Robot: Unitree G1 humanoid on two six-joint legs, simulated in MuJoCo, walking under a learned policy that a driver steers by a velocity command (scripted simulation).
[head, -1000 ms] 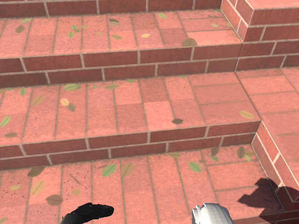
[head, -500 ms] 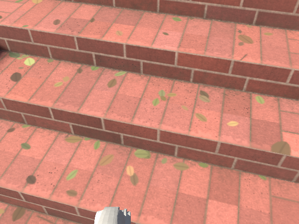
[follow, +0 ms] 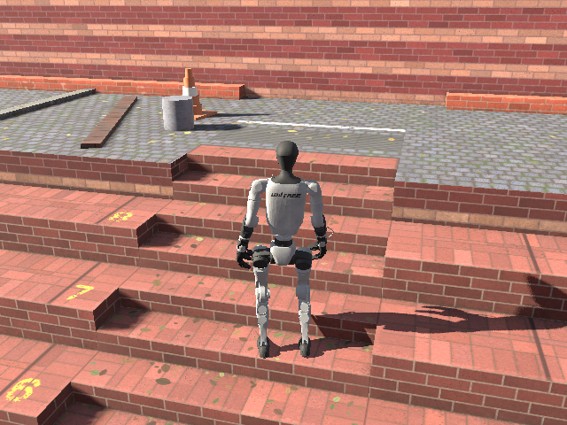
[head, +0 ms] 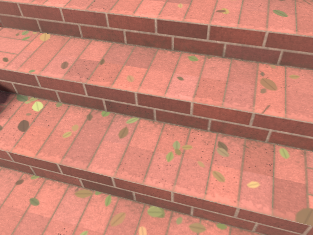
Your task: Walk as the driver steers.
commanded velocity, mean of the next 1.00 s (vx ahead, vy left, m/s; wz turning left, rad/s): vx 0.01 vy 0.00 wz -0.48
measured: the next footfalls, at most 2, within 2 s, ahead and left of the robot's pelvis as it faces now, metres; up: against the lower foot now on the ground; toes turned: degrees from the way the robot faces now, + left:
left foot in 0.32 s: +0.06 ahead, +0.10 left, +0.00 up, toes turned -10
right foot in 0.84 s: +0.00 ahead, -0.17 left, +0.00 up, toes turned -32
